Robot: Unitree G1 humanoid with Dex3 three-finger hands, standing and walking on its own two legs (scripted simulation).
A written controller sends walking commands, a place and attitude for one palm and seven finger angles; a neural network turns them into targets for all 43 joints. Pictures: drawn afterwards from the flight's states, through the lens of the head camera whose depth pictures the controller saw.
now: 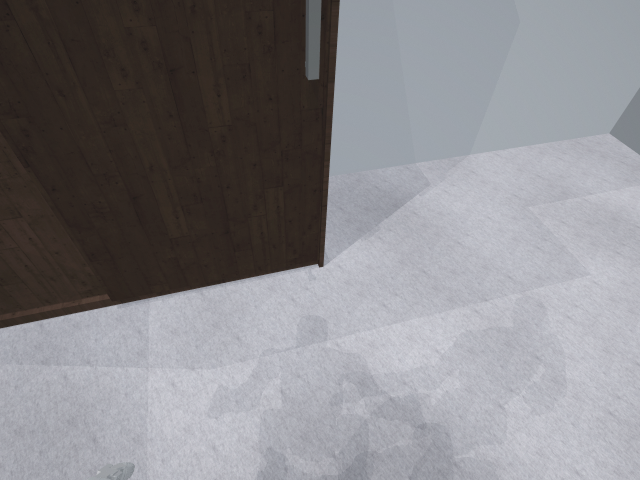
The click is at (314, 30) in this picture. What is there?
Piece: wardrobe's sliding door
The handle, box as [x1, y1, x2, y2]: [305, 0, 321, 79]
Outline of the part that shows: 306,0 305,74 308,79 318,78 321,0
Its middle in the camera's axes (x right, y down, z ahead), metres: -0.02 -0.48 +0.86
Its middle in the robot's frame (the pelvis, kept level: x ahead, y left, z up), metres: +0.98 +0.09 +0.17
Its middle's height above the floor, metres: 0.94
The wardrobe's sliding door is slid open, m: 0.00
